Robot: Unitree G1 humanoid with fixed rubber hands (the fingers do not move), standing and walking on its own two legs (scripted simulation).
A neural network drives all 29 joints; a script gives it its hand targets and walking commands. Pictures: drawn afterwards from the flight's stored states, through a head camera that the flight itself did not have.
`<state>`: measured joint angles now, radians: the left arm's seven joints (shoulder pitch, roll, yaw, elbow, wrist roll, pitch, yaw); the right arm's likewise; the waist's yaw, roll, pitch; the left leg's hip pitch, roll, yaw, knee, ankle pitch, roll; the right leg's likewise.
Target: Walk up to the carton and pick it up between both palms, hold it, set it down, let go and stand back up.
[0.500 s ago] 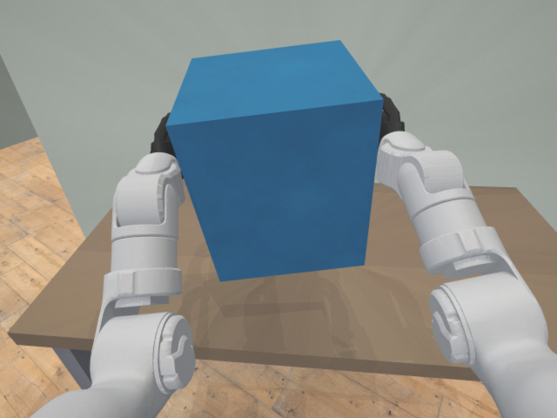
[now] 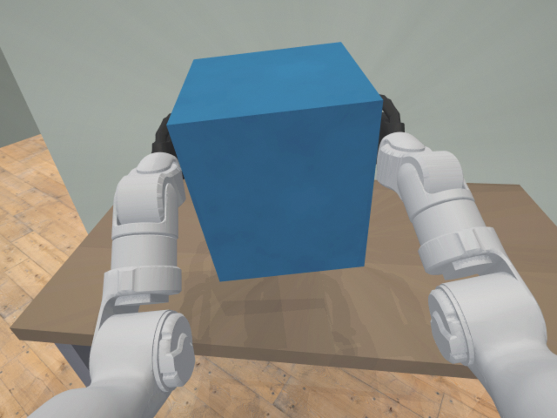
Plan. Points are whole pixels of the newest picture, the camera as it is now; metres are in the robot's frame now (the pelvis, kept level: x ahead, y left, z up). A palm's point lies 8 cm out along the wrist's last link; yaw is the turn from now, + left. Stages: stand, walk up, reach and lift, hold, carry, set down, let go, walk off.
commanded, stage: hold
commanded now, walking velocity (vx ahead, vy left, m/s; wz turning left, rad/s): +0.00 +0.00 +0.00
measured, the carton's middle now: (279, 163) +0.39 -0.01 +0.24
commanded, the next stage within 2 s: none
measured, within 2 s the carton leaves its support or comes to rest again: neither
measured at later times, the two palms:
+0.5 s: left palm (161, 161) +0.37 +0.15 +0.27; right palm (387, 139) +0.37 -0.15 +0.28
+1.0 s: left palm (161, 161) +0.38 +0.15 +0.26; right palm (382, 140) +0.38 -0.15 +0.28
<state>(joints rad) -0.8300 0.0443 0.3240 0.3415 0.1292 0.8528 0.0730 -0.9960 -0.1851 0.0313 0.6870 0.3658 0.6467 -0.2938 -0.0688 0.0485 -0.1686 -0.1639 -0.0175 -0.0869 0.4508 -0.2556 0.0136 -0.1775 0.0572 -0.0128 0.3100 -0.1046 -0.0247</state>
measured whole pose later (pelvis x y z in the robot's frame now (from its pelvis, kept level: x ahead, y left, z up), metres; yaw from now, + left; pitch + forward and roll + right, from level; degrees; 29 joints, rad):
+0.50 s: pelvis +0.00 +0.00 +0.00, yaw +0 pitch -2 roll -2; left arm -0.85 0.05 0.34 0.38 0.14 0.85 0.06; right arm -1.02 -0.18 0.02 0.72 0.37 0.65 -0.30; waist -0.07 0.03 -0.18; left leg -0.15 -0.02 -0.09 0.45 -0.26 0.02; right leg -0.16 0.06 -0.01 0.31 -0.11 -0.02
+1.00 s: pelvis +0.00 +0.01 +0.00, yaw +0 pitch -1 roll -2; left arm -0.85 0.05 0.31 0.37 0.13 0.85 0.08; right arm -1.01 -0.19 0.02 0.72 0.38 0.64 -0.29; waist -0.07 0.04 -0.19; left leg -0.18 -0.02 -0.09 0.46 -0.27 0.02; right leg -0.18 0.06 -0.01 0.31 -0.11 -0.02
